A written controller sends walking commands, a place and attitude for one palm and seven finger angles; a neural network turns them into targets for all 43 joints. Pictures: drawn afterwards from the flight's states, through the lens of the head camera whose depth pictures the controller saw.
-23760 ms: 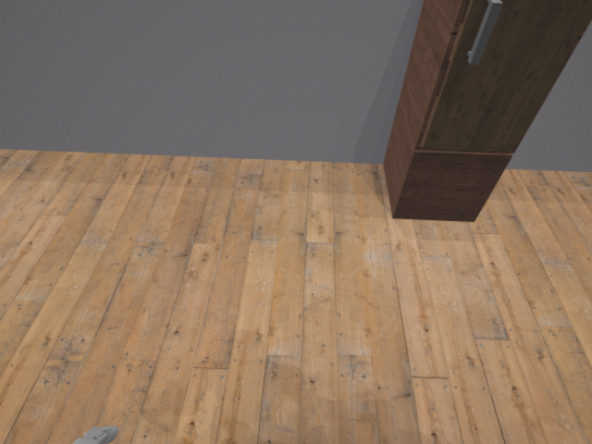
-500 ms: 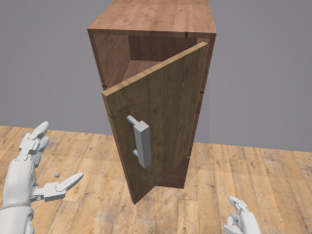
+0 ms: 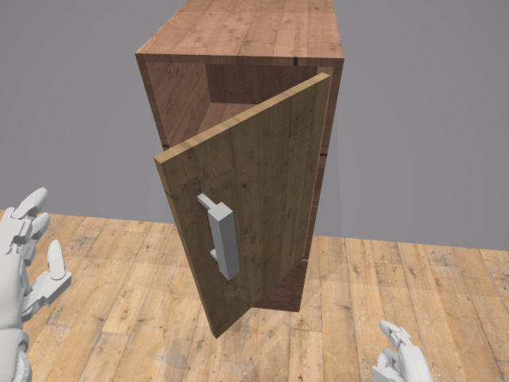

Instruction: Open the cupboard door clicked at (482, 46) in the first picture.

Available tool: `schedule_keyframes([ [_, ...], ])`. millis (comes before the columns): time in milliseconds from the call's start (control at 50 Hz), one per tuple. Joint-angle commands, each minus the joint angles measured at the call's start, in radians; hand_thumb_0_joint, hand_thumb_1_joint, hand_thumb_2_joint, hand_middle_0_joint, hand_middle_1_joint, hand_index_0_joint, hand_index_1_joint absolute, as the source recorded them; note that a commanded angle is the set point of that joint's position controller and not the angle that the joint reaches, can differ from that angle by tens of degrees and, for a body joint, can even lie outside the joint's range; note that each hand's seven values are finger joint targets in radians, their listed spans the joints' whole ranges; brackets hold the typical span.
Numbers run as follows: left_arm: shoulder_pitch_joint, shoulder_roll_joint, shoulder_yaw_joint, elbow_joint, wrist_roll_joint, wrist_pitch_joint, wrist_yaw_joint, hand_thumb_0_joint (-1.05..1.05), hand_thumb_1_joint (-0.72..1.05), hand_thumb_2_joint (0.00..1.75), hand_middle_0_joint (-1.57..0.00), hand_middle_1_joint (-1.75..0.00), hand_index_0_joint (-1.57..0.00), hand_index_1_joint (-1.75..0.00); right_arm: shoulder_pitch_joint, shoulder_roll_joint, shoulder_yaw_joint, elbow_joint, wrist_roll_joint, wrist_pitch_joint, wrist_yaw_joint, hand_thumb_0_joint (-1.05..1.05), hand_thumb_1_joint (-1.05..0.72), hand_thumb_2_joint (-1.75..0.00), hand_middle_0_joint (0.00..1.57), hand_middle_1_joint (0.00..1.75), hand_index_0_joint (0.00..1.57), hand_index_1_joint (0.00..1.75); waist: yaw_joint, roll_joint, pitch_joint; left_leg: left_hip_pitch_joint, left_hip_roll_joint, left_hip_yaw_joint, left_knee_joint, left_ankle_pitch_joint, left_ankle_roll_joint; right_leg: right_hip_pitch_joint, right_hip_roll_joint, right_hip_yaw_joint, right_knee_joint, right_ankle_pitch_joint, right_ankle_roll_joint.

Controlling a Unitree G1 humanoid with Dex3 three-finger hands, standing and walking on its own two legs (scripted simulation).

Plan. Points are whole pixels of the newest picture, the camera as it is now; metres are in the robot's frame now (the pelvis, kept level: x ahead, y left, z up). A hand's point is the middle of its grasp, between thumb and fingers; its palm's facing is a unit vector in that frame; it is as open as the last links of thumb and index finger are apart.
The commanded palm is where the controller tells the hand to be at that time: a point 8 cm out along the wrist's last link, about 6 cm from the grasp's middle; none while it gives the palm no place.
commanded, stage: draw the hand back to the body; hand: left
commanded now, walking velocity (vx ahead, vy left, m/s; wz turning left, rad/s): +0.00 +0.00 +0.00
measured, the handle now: (217, 237) +0.31 +0.11 +0.07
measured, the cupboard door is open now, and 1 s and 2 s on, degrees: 50 50 50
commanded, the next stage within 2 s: step back with the hand held close in 0.16 s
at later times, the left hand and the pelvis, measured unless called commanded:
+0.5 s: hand (61, 284) +0.18 +0.26 +0.15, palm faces +0.37 -0.79 -0.49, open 7.4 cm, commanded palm +0.12 +0.30 +0.17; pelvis -0.02 +0.00 +0.00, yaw +0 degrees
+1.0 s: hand out of the picture +0.10 +0.30 +0.15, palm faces +0.42 -0.75 -0.52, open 7.4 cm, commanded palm +0.03 +0.34 +0.17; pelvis -0.10 +0.03 -0.02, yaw +2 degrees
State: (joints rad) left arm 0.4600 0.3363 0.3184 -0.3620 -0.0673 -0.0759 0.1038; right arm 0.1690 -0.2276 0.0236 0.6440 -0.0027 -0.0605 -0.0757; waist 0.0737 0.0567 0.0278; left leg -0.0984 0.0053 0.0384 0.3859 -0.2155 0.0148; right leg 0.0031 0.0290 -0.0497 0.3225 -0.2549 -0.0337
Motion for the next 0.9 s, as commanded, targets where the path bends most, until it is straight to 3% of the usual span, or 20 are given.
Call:
schedule_keyframes([
  [0,-0.094,0.196,0.122,-0.224,-0.001,-0.072,0.021,0.0,0.9,0.9,-0.2,-0.3,-0.2,-0.3,-0.135,-0.102,-0.042,-0.159,-0.003,-0.058,-0.011,0.0,-0.9,-0.9,0.2,0.3,0.2,0.3,-0.003,0.01,-0.091,0.097,0.008,-0.023,-0.014,0.262,0.019,-0.089,-0.036,0.046,-0.056,0.275,0.019],
  [40,-0.096,0.203,0.126,-0.242,0.001,-0.076,0.025,0.0,0.9,0.9,-0.2,-0.3,-0.2,-0.3,-0.135,-0.102,-0.04,-0.159,-0.004,-0.064,-0.011,0.0,-0.9,-0.9,0.2,0.3,0.2,0.3,-0.003,0.044,-0.097,0.098,0.006,-0.025,-0.015,0.266,0.016,-0.081,-0.038,0.045,-0.054,0.275,0.017],
  [80,-0.077,0.193,0.123,-0.221,-0.003,-0.075,0.024,0.0,0.9,0.9,-0.2,-0.3,-0.2,-0.3,-0.135,-0.099,-0.041,-0.156,-0.004,-0.065,-0.012,0.0,-0.9,-0.9,0.2,0.3,0.2,0.3,-0.002,0.002,-0.084,0.095,0.006,-0.025,-0.017,0.262,0.018,-0.087,-0.035,0.043,-0.058,0.275,0.019],
  [220,-0.077,0.19,0.123,-0.184,-0.005,-0.077,0.019,0.0,0.9,0.9,-0.2,-0.3,-0.2,-0.3,-0.138,-0.103,-0.045,-0.149,-0.004,-0.065,-0.013,0.0,-0.9,-0.9,0.2,0.3,0.2,0.3,-0.003,-0.025,-0.061,0.092,0.008,-0.023,-0.022,0.24,0.021,-0.1,-0.034,0.045,-0.072,0.252,0.021],
  [240,-0.078,0.182,0.115,-0.197,-0.006,-0.08,0.017,0.0,0.9,0.9,-0.2,-0.3,-0.2,-0.3,-0.139,-0.1,-0.046,-0.151,-0.002,-0.065,-0.014,0.0,-0.9,-0.9,0.2,0.3,0.2,0.3,-0.006,-0.006,-0.066,0.097,0.009,-0.019,-0.021,0.235,0.022,-0.104,-0.038,0.048,-0.071,0.252,0.024],
  [260,-0.17,0.224,0.132,-0.312,-0.006,-0.094,0.024,0.0,0.9,0.9,-0.2,-0.3,-0.2,-0.3,-0.147,-0.104,-0.042,-0.162,-0.001,-0.074,-0.014,0.0,-0.9,-0.9,0.2,0.3,0.2,0.3,-0.004,0.029,-0.118,0.109,0.004,-0.026,-0.016,0.239,0.021,-0.084,-0.041,0.052,-0.066,0.259,0.023],
  [280,-0.18,0.344,0.252,-0.322,-0.004,-0.124,0.031,0.0,0.9,0.9,-0.2,-0.3,-0.2,-0.3,-0.123,-0.124,-0.044,-0.193,0.014,-0.053,-0.014,0.0,-0.9,-0.9,0.2,0.3,0.2,0.3,-0.046,0.007,-0.007,0.044,0.022,-0.051,0.032,0.197,0.038,-0.227,-0.085,0.114,-0.112,0.296,0.038],
  [300,-0.055,0.252,0.19,-0.225,0.0,-0.116,0.02,0.0,0.9,0.9,-0.2,-0.3,-0.2,-0.3,-0.123,-0.108,-0.045,-0.174,0.005,-0.033,-0.014,0.0,-0.9,-0.9,0.2,0.3,0.2,0.3,-0.046,-0.046,-0.028,0.029,0.023,-0.059,0.05,0.197,0.036,-0.218,-0.104,0.095,-0.094,0.314,0.039],
  [360,0.046,0.208,0.153,-0.228,0.003,-0.111,0.01,0.0,0.9,0.9,-0.2,-0.3,-0.2,-0.3,-0.111,-0.114,-0.056,-0.2,0.009,0.0,-0.01,0.0,-0.9,-0.9,0.2,0.3,0.2,0.3,-0.052,-0.044,-0.107,0.039,0.035,-0.044,0.066,0.285,0.034,-0.203,-0.111,0.071,-0.039,0.407,0.052],
  [420,0.07,0.22,0.16,-0.256,0.003,-0.105,0.016,0.0,0.9,0.9,-0.2,-0.3,-0.2,-0.3,-0.11,-0.118,-0.065,-0.214,0.013,0.021,-0.018,0.0,-0.9,-0.9,0.2,0.3,0.2,0.3,-0.056,-0.011,-0.162,0.044,0.05,-0.04,0.073,0.374,0.031,-0.192,-0.11,0.065,-0.001,0.456,0.057],
  [500,0.074,0.256,0.189,-0.281,0.0,-0.1,0.028,0.0,0.9,0.9,-0.2,-0.3,-0.2,-0.3,-0.106,-0.116,-0.074,-0.239,0.023,0.038,-0.021,0.0,-0.9,-0.9,0.2,0.3,0.2,0.3,-0.059,-0.072,-0.177,0.011,0.063,-0.043,0.08,0.362,0.025,-0.201,-0.108,0.069,0.024,0.435,0.054],
  [560,0.088,0.271,0.202,-0.32,0.002,-0.107,0.038,0.0,0.9,0.9,-0.2,-0.3,-0.2,-0.3,-0.101,-0.117,-0.077,-0.249,0.023,0.041,-0.026,0.0,-0.9,-0.9,0.2,0.3,0.2,0.3,-0.058,-0.029,-0.182,-0.024,0.068,-0.056,0.071,0.342,0.025,-0.197,-0.105,0.072,0.045,0.38,0.045],
  [600,0.099,0.278,0.212,-0.329,0.002,-0.112,0.044,0.0,0.9,0.9,-0.2,-0.3,-0.2,-0.3,-0.101,-0.119,-0.079,-0.253,0.024,0.039,-0.025,0.0,-0.9,-0.9,0.2,0.3,0.2,0.3,-0.058,-0.028,-0.176,-0.054,0.076,-0.068,0.064,0.301,0.027,-0.206,-0.101,0.08,0.052,0.323,0.043],
  [620,0.1,0.281,0.215,-0.338,0.002,-0.113,0.046,0.0,0.9,0.9,-0.2,-0.3,-0.2,-0.3,-0.104,-0.123,-0.078,-0.254,0.022,0.038,-0.026,0.0,-0.9,-0.9,0.2,0.3,0.2,0.3,-0.056,0.004,-0.168,-0.07,0.076,-0.075,0.054,0.281,0.027,-0.206,-0.1,0.08,0.052,0.295,0.04],
  [700,0.099,0.268,0.208,-0.343,0.008,-0.13,0.056,0.0,0.9,0.9,-0.2,-0.3,-0.2,-0.3,-0.087,-0.128,-0.079,-0.254,0.023,0.025,-0.024,0.0,-0.9,-0.9,0.2,0.3,0.2,0.3,-0.067,-0.02,-0.12,-0.156,0.081,-0.098,0.039,0.058,0.028,-0.244,-0.1,0.102,0.035,0.118,0.029],
  [760,0.111,0.271,0.219,-0.359,0.017,-0.151,0.063,0.0,0.9,0.9,-0.2,-0.3,-0.2,-0.3,-0.083,-0.131,-0.077,-0.254,0.019,0.008,-0.025,0.0,-0.9,-0.9,0.2,0.3,0.2,0.3,-0.067,0.028,-0.106,-0.226,0.106,-0.142,-0.013,-0.099,0.038,-0.24,-0.083,0.098,0.064,0.005,0.025],
  [840,0.086,0.262,0.24,-0.379,0.037,-0.173,0.063,0.0,0.9,0.9,-0.2,-0.3,-0.2,-0.3,-0.085,-0.143,-0.077,-0.266,0.013,-0.019,-0.025,0.0,-0.9,-0.9,0.2,0.3,0.2,0.3,-0.058,0.124,-0.098,-0.485,0.189,-0.244,-0.188,-0.355,0.081,-0.039,-0.011,0.058,0.27,0.006,0.045],
  [880,0.081,0.257,0.249,-0.383,0.045,-0.179,0.061,0.0,0.9,0.9,-0.2,-0.3,-0.2,-0.3,-0.076,-0.139,-0.082,-0.266,0.01,-0.034,-0.021,0.0,-0.9,-0.9,0.2,0.3,0.2,0.3,-0.053,0.138,-0.111,-0.538,0.215,-0.273,-0.219,-0.409,0.098,0.006,0.011,0.049,0.349,0.019,0.044],
])
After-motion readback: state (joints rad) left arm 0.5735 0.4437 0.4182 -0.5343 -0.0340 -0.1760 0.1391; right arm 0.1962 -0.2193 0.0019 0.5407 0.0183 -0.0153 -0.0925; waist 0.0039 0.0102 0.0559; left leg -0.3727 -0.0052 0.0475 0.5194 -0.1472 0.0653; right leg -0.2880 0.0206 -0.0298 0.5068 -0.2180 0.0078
